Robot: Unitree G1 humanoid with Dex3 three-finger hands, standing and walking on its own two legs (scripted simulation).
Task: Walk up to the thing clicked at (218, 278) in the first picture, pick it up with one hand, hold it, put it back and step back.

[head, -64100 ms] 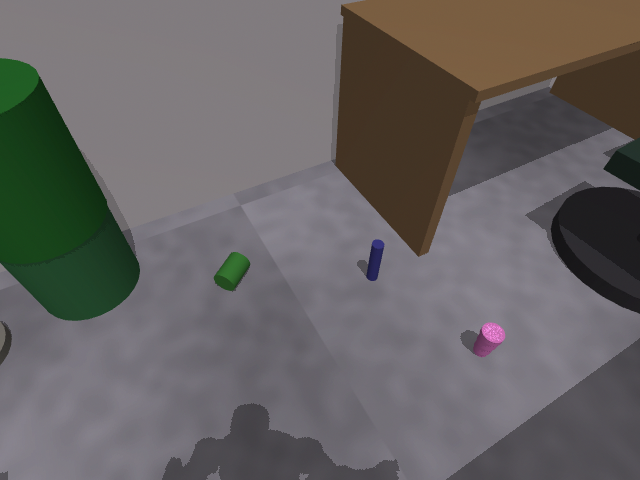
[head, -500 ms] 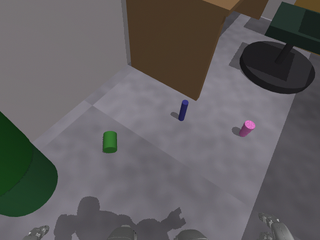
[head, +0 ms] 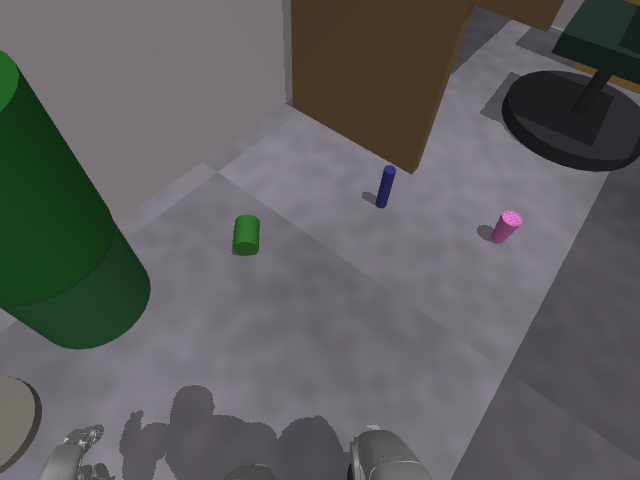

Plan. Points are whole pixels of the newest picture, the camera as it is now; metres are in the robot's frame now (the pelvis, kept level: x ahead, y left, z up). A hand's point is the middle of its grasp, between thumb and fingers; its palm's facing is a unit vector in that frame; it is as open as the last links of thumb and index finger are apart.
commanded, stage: step back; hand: left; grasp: from above
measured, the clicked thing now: (246, 235) +0.93 +0.23 -0.71
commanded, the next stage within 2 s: stand in 1.44 s
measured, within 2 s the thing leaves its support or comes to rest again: neither
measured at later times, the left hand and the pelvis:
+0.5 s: hand out of the picture -0.10 +0.26 -0.13, palm faces -0.01 -0.90 -0.44, open 7.4 cm; pelvis -0.16 -0.02 +0.01, yaw -1 degrees
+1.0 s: hand out of the picture -0.09 +0.24 -0.13, palm faces +0.02 -0.93 -0.36, open 7.4 cm; pelvis -0.16 -0.02 +0.01, yaw +0 degrees
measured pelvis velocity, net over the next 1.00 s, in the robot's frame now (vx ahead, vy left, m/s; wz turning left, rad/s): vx -0.16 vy -0.02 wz -0.01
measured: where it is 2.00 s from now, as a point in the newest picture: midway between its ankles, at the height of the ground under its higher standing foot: outside the picture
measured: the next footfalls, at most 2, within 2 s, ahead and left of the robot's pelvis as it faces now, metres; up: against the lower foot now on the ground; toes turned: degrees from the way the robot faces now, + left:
right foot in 0.26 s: -0.10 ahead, -0.13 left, +0.00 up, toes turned -1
left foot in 0.56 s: -0.08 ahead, +0.12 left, +0.00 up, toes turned -1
